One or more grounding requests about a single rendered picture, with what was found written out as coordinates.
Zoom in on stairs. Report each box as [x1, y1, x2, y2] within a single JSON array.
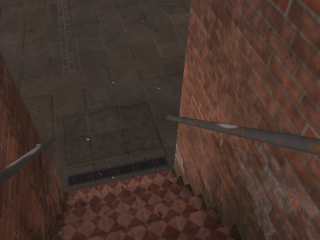
[[51, 169, 242, 240]]

